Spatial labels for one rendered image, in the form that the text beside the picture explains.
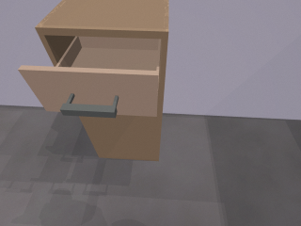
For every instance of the handle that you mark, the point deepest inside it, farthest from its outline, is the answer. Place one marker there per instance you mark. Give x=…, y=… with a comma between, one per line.
x=82, y=110

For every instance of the drawer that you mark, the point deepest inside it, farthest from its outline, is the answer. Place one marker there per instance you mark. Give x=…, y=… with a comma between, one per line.
x=95, y=70

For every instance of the cabinet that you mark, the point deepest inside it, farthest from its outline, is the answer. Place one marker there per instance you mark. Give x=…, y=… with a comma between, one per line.
x=125, y=136

